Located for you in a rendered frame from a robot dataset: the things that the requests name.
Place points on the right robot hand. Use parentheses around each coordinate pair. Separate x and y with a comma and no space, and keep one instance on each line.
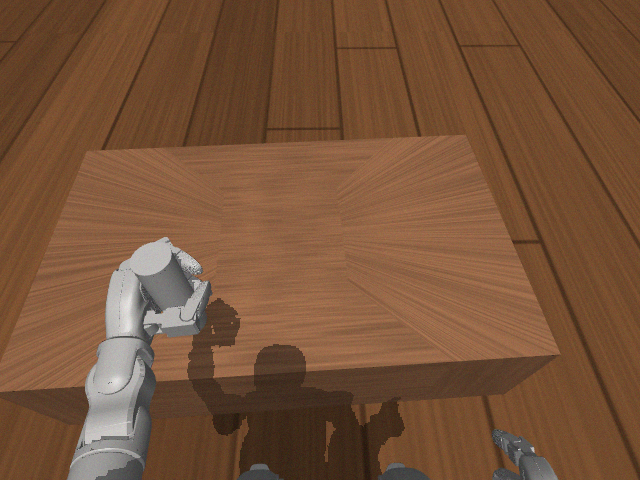
(522,454)

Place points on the left robot hand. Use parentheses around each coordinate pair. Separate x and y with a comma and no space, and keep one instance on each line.
(131,311)

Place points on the can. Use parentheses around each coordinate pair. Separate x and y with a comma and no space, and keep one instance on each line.
(157,269)

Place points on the left robot arm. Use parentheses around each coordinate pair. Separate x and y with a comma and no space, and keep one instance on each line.
(114,440)

